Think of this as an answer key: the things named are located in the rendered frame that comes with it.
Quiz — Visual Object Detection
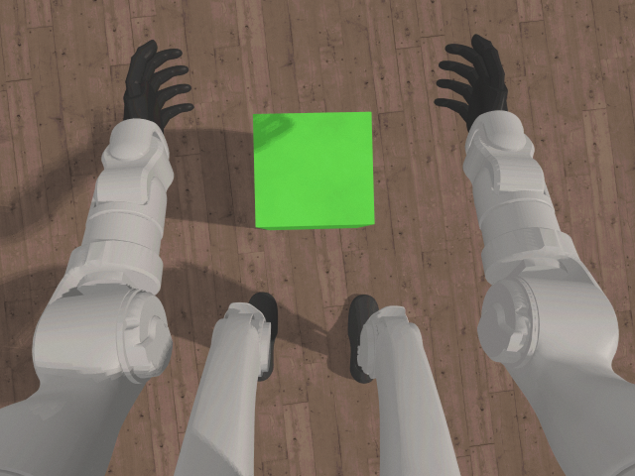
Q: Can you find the robot left forearm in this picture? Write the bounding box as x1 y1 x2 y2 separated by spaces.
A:
32 118 174 380

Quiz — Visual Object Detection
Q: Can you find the robot right forearm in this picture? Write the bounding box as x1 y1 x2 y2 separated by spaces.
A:
462 110 619 357

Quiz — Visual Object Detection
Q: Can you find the robot right hand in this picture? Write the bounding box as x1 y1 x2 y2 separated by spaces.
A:
434 34 508 132

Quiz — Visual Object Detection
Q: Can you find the robot left hand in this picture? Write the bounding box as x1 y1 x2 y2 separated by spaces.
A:
123 40 194 134

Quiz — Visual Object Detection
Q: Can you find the robot right upper arm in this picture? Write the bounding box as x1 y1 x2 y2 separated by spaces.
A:
477 276 635 476

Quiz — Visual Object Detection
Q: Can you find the right robot shin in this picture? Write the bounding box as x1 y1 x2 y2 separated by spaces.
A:
357 305 423 375

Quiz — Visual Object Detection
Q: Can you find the robot left upper arm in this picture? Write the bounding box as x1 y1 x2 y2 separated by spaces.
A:
0 289 173 476

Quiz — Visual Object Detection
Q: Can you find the robot right foot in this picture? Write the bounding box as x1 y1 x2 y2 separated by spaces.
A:
348 295 379 384

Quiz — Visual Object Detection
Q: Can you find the carton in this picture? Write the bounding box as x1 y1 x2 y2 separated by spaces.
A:
253 112 375 230

